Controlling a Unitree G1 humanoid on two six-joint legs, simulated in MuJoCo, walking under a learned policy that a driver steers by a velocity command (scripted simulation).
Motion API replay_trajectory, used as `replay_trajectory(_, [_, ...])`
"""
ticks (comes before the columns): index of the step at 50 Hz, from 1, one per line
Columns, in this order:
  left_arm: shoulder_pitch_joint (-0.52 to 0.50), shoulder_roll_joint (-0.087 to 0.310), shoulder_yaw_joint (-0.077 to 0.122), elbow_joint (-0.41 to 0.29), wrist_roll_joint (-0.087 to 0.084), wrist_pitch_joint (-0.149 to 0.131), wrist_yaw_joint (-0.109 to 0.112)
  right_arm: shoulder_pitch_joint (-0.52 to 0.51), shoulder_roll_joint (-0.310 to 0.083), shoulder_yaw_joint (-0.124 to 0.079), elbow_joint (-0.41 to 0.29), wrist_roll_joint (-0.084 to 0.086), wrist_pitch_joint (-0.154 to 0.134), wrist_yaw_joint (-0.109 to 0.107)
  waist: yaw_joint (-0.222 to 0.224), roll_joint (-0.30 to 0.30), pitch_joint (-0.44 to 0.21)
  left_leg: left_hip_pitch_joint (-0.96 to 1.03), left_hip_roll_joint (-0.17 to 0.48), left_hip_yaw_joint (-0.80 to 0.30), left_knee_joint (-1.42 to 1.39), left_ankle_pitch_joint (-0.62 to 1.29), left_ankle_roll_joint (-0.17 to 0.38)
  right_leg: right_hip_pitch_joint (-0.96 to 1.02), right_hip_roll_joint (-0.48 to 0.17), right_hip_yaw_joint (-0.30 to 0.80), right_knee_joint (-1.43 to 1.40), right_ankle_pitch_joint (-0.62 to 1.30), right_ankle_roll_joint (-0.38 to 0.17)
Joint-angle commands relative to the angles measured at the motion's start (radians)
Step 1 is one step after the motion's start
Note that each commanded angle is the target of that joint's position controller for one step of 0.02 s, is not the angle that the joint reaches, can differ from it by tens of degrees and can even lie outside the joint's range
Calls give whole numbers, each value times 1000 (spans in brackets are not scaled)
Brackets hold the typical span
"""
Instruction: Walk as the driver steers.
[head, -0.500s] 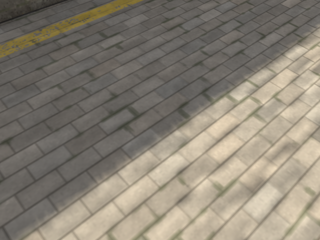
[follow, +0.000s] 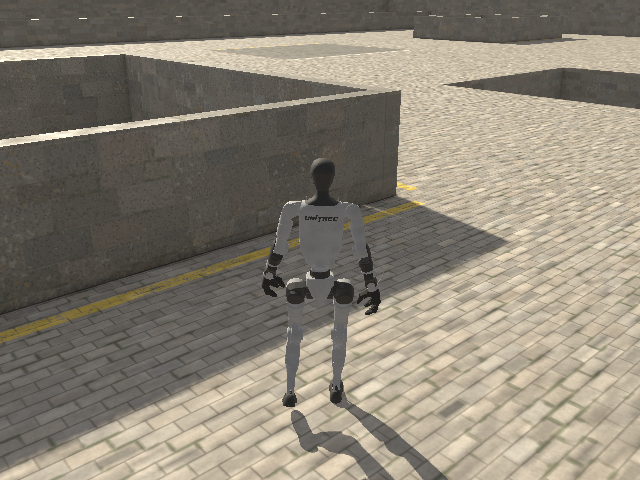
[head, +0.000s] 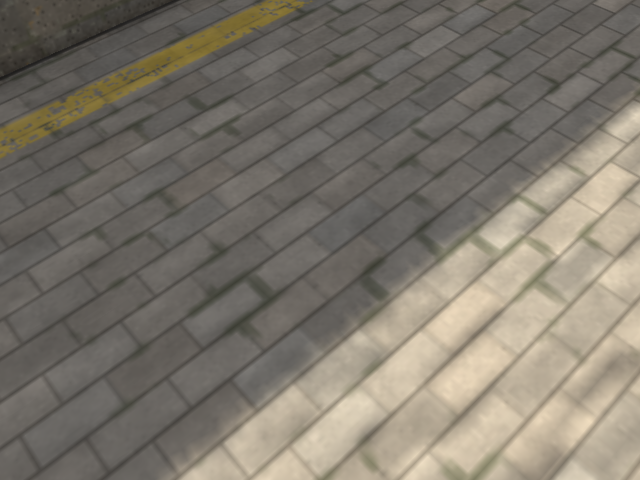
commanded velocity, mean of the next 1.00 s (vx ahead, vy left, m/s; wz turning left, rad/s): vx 0.39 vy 0.00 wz -0.02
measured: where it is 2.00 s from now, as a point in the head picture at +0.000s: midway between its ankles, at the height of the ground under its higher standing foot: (351, 431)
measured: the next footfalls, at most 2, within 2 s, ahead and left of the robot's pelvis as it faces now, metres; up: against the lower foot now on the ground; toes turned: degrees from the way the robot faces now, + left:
left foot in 0.46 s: +0.42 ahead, +0.15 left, +0.00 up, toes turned +2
right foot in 0.92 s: +0.61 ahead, -0.06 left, +0.00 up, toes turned -1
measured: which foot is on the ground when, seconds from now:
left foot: up 0.00-0.44, down 0.46-0.94, up 0.96-1.00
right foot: down 0.00-0.46, up 0.48-0.90, down 0.92-1.00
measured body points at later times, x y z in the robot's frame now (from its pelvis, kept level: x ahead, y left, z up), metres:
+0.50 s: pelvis +0.27 +0.05 -0.01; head +0.31 +0.06 +0.44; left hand +0.24 +0.32 -0.16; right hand +0.47 -0.19 -0.11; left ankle +0.38 +0.15 -0.73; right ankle +0.09 -0.08 -0.69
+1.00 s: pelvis +0.46 +0.04 +0.00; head +0.49 +0.02 +0.45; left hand +0.61 +0.29 -0.12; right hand +0.52 -0.23 -0.15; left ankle +0.38 +0.15 -0.70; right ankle +0.56 -0.06 -0.73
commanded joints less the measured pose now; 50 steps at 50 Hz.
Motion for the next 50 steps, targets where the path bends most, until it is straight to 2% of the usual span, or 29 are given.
replay_trajectory(1, [37,74,11,-20,14,-12,-5,7,-80,-30,-67,-7,0,-11,-3,-108,-73,-217,114,-43,3,113,12,207,-254,312,-315,43,-155])
replay_trajectory(3, [68,95,16,2,11,-18,0,19,-52,-30,-65,-9,19,-15,-17,-105,-48,-208,121,-28,-47,151,-2,157,-239,254,-357,92,-172])
replay_trajectory(5, [104,125,22,18,12,-19,14,-53,-65,-35,-91,-16,25,-19,-9,-84,-17,-283,129,-27,-137,236,-22,172,-242,226,-380,140,-180])
replay_trajectory(7, [143,131,23,32,9,-12,27,-128,-65,-38,-115,-22,22,-17,10,-73,-4,-345,128,-25,-246,335,-36,217,-240,205,-386,171,-171])
replay_trajectory(11, [201,138,20,51,-1,-3,38,-258,-40,-28,-149,-17,13,-3,49,-80,19,-327,94,7,-470,491,-39,259,-213,142,-392,164,-137])
replay_trajectory(16, [284,150,26,94,-9,15,42,-396,-37,-14,-199,-6,3,24,94,-77,62,-348,62,27,-617,450,-27,398,-259,136,-344,167,-136])
replay_trajectory(19, [280,165,36,104,-14,28,48,-398,-58,-16,-217,-3,-7,41,69,-96,53,-297,43,32,-666,351,7,466,-297,145,-276,264,-117])
replay_trajectory(20, [262,173,39,102,-15,31,49,-357,-76,-23,-209,-3,-10,42,41,-109,28,-221,22,48,-678,320,22,470,-296,139,-233,370,-106])
replay_trajectory(21, [234,179,40,96,-16,36,49,-272,-102,-38,-186,-5,-12,40,-12,-116,-25,-86,-13,79,-696,314,42,458,-274,115,-137,536,-89])
replay_trajectory(22, [221,158,32,89,-13,39,48,-106,-148,-63,-132,-9,-11,34,-85,-97,-125,145,-34,92,-701,337,72,395,-218,75,53,616,-62])
replay_trajectory(23, [229,123,15,64,5,38,48,82,-226,-84,-94,-23,-10,23,-141,19,-278,465,150,-118,-675,360,139,176,-154,26,375,350,-25])
replay_trajectory(24, [351,-23,-25,61,3,13,36,132,-292,-94,-73,-26,-7,29,-70,289,-398,782,368,-603,-801,203,305,-223,42,53,711,-347,35])
replay_trajectory(25, [294,85,-3,73,-22,-12,30,123,-190,-67,-78,-19,-8,30,-103,192,-387,764,351,-672,-870,93,281,-335,-3,187,834,-426,18])
replay_trajectory(26, [195,140,12,41,-43,-26,27,30,-148,-53,-95,-17,-10,27,-91,143,-240,635,317,-516,-882,132,230,-398,-57,168,848,-345,1])
replay_trajectory(27, [142,138,13,31,-40,-28,34,-54,-124,-43,-115,-21,-10,27,-60,56,-165,484,278,-393,-907,226,203,-361,-110,142,804,-249,-1])
replay_trajectory(28, [117,130,20,29,-24,-22,40,-105,-97,-35,-121,-29,-11,30,-32,27,-105,356,242,-309,-938,305,189,-317,-140,132,739,-192,4])
replay_trajectory(29, [138,114,24,34,-18,-8,42,-123,-72,-26,-118,-38,-13,33,2,44,-90,281,212,-249,-970,339,177,-253,-165,140,697,-154,4])
replay_trajectory(31, [174,72,22,46,-13,17,48,-114,-79,-25,-101,-40,-18,33,33,46,-66,199,198,-168,-992,581,187,-187,-161,122,640,-149,24])
replay_trajectory(34, [126,59,22,24,4,32,55,-99,-112,-29,-78,-45,-14,14,50,37,-49,166,179,-50,-978,878,190,-198,-147,100,491,-57,62])
replay_trajectory(37, [34,35,11,4,7,36,49,-91,-117,-25,-65,-41,1,0,25,52,-61,151,127,40,-964,894,148,-119,-118,72,257,117,65])
replay_trajectory(39, [-18,42,9,-4,4,39,45,-59,-130,-25,-44,-39,8,-4,0,56,-74,180,130,42,-954,852,143,-77,-93,64,169,187,66])
replay_trajectory(42, [-77,70,13,-21,8,41,44,-44,-127,-24,-16,-26,23,-6,-14,62,-58,237,155,-13,-903,799,145,-70,-77,83,89,140,55])
replay_trajectory(43, [-62,75,14,-17,10,38,42,-61,-125,-24,-12,-24,28,-9,-1,65,-67,267,166,-16,-873,784,139,-64,-77,85,59,118,43])
replay_trajectory(45, [9,99,24,14,17,31,37,-83,-119,-25,-8,-16,35,-17,40,42,-100,281,135,-1,-772,688,91,58,-58,67,-59,224,10])
replay_trajectory(46, [37,159,40,21,23,31,42,-42,-113,-25,-6,-29,32,-21,30,-20,-135,254,75,32,-683,608,43,164,-105,117,-60,542,-17])
replay_trajectory(47, [41,219,51,9,26,37,46,42,-85,-19,-4,-48,25,-24,-27,-140,-207,109,-9,75,-533,329,-7,357,-212,232,15,826,-102])
replay_trajectory(48, [73,180,43,11,21,51,47,66,-37,-4,5,-45,32,-32,0,-258,-267,-19,-78,94,-355,-22,-57,442,-331,390,-21,793,-240])
replay_trajectory(49, [99,130,28,11,12,57,42,-19,-68,-8,-25,-34,49,-37,41,-257,-263,-103,-89,43,-204,-297,-75,422,-364,500,-96,597,-284])
replay_trajectory(50, [72,150,31,0,10,56,39,-63,-96,-17,-46,-21,65,-41,38,-208,-233,-157,-66,-8,-98,-303,-73,371,-348,526,-138,381,-264])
